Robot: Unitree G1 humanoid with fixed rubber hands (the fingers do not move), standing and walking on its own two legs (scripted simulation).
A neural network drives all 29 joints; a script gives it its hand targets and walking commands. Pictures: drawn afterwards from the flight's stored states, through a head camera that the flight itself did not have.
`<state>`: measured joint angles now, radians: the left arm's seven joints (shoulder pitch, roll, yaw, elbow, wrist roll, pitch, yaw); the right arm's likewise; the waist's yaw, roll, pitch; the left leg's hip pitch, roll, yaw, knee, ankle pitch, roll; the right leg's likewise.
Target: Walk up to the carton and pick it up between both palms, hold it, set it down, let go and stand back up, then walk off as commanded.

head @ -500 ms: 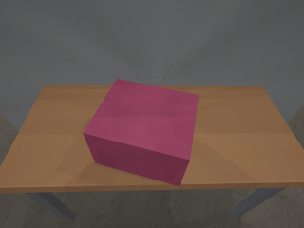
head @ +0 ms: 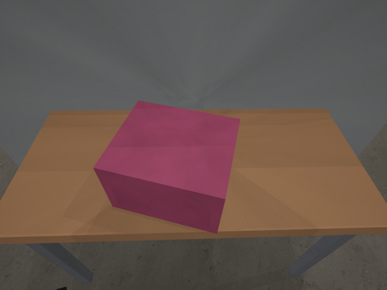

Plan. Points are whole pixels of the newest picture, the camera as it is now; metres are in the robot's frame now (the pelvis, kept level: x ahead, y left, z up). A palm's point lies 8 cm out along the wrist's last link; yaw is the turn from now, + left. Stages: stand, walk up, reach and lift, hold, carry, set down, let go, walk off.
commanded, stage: walk up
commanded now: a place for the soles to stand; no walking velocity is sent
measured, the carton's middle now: (175, 163) +0.44 +0.06 -0.03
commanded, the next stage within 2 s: reach and lift in 0.62 s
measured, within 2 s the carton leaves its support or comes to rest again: neither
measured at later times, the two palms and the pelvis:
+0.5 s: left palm out of the picture +0.11 +0.32 -0.11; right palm out of the picture +0.06 -0.31 -0.09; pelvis +0.01 +0.01 +0.00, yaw +0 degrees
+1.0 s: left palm (59, 268) +0.20 +0.30 -0.08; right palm out of the picture +0.14 -0.29 -0.08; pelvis +0.01 +0.01 +0.00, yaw +0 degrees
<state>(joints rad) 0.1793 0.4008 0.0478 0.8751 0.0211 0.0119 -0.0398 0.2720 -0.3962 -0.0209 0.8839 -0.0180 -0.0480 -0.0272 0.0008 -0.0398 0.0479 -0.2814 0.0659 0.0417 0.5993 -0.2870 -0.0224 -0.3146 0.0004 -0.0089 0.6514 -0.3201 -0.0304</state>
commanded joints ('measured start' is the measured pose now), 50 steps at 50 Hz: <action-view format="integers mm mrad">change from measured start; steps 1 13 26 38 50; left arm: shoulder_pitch -70 -32 -115 -266 -107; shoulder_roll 200 199 162 131 114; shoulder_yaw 44 45 32 41 132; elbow -63 -30 -76 -489 -547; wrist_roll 4 -2 -5 25 39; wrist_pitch -4 -14 -15 470 349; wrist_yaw -1 6 4 51 8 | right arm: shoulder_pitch -14 -68 -3 -233 -128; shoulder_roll -257 -212 -231 -147 -72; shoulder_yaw -65 -43 -49 -206 -119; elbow -16 -31 -18 -3 -185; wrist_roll -2 11 8 -55 32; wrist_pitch -26 -30 -23 -139 -228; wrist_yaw -9 -8 -10 88 6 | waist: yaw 2 12 -18 -47 2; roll -1 54 9 -21 -67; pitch -56 -134 -100 -27 -184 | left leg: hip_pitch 40 62 76 54 161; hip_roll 89 73 67 -17 -89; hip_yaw -92 -24 -50 48 63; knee -139 -70 -111 66 -45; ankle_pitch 2 195 123 -53 239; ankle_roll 86 68 72 19 30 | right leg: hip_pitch -11 84 30 -115 228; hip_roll -69 -120 -118 -12 -6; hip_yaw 126 121 141 -81 -13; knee -190 -160 -188 -50 -136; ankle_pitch -107 209 98 117 663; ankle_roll -37 -46 -56 11 73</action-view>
